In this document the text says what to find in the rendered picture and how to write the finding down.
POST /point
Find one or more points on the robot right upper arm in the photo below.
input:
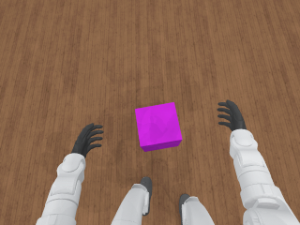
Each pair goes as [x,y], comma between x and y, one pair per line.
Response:
[265,216]

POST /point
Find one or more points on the right robot hand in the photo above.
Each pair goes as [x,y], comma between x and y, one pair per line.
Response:
[235,117]

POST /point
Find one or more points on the left robot forearm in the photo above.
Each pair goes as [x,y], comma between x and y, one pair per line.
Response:
[64,196]

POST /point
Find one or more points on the right robot forearm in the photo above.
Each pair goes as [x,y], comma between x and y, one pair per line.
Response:
[257,187]

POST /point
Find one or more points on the robot left shin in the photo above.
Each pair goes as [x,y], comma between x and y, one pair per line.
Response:
[139,186]

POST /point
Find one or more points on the robot right foot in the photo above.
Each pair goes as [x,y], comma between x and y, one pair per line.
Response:
[182,200]

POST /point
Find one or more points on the left robot hand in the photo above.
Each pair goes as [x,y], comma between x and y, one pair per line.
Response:
[82,145]

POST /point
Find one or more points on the carton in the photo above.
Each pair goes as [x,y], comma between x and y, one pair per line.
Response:
[158,127]

